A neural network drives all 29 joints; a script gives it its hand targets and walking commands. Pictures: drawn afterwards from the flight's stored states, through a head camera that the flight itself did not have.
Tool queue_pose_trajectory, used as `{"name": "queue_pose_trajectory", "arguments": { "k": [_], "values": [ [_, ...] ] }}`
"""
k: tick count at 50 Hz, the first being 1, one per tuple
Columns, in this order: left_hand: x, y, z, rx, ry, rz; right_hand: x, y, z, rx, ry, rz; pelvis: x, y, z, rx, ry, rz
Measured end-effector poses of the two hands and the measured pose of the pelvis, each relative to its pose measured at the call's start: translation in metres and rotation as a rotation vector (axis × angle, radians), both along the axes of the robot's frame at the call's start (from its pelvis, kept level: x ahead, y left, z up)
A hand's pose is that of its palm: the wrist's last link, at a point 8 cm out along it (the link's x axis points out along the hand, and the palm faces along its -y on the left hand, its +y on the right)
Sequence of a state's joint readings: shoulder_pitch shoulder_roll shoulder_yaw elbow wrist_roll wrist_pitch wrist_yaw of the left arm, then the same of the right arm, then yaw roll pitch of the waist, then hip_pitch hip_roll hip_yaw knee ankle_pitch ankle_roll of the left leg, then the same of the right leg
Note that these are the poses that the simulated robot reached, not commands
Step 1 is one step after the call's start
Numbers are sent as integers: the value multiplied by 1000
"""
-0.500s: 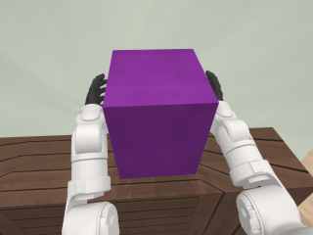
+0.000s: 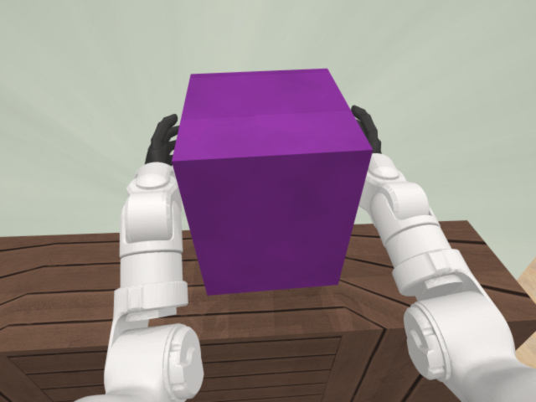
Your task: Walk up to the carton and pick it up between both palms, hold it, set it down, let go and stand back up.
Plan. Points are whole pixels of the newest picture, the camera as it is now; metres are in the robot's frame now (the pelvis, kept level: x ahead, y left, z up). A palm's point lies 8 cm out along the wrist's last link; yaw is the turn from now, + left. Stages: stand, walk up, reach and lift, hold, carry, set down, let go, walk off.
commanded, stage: hold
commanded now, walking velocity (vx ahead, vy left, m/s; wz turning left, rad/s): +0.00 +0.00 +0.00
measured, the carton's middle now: (266, 182) +0.38 +0.00 +0.19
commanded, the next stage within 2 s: none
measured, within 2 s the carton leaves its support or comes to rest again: neither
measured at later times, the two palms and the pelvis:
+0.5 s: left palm (163, 171) +0.37 +0.15 +0.22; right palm (365, 160) +0.38 -0.14 +0.23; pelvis +0.01 +0.00 +0.00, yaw +0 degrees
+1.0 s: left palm (162, 170) +0.37 +0.15 +0.22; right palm (365, 159) +0.38 -0.14 +0.23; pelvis +0.00 +0.00 +0.00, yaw +0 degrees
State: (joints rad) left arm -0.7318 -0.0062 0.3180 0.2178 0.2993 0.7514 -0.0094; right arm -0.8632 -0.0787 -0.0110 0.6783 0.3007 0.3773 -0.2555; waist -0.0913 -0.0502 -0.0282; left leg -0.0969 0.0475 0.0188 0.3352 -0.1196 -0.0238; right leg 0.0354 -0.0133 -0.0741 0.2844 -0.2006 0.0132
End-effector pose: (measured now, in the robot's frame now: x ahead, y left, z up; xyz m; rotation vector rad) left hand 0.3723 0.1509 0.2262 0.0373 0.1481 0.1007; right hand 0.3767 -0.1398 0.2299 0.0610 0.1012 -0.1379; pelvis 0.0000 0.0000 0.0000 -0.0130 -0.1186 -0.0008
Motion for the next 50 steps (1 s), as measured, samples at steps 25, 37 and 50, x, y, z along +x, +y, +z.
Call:
{"name": "queue_pose_trajectory", "arguments": {
  "k": [25,37,50],
  "values": [
    [2,-2,-5,1,-3,9,3,-2,-3,1,2,4,5,1,0,-2,5,0],
    [1,-2,-3,-1,-5,9,2,-2,-2,4,3,5,6,-1,0,-1,-3,1],
    [0,-1,-1,-2,-4,7,1,-1,-1,5,6,3,4,-1,0,-1,-1,1]
  ]
}}
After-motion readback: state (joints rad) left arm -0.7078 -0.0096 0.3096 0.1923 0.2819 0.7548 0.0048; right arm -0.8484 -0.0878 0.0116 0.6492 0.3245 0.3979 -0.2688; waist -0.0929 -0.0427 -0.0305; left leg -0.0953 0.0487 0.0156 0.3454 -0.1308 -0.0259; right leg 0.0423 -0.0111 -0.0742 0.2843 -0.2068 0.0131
